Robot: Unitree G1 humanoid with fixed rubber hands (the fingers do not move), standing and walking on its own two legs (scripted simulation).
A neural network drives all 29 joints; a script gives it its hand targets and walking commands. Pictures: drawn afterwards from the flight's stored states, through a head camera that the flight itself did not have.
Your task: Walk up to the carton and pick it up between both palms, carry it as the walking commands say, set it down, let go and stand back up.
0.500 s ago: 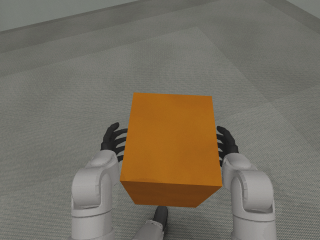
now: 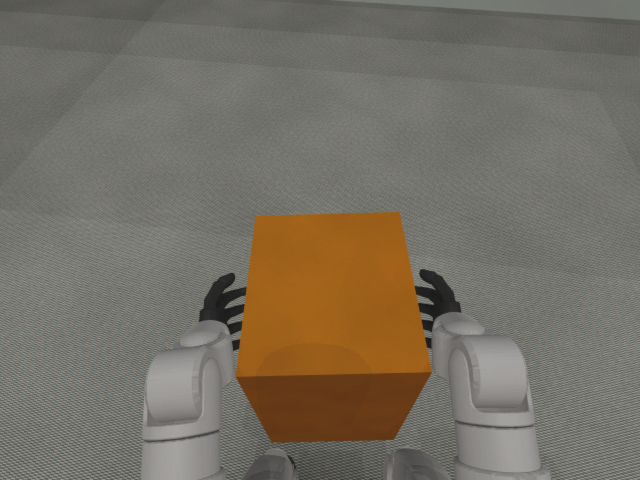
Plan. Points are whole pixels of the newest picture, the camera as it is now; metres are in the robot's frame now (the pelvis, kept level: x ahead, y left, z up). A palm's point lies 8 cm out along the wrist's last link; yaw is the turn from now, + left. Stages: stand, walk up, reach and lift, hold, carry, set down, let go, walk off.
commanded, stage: carry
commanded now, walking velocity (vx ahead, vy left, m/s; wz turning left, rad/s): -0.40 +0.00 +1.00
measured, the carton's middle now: (330, 337) +0.30 +0.01 -0.02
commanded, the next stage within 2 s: none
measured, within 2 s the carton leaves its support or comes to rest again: neither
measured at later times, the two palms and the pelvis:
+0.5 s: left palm out of the picture -0.05 +0.30 +0.07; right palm out of the picture +0.04 +0.05 +0.07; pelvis -0.26 +0.06 -0.01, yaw +28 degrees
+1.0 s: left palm out of the picture -0.41 +0.30 +0.11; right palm out of the picture -0.20 +0.13 +0.09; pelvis -0.49 -0.02 +0.01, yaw +59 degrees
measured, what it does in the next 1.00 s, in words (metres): walks backwards, turning left: right foot, then left foot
